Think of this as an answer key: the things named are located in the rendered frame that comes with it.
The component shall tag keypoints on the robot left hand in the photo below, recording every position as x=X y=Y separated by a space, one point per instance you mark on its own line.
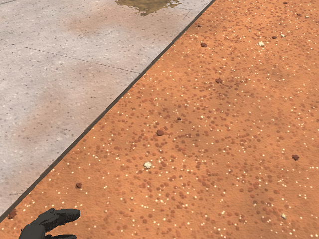
x=49 y=220

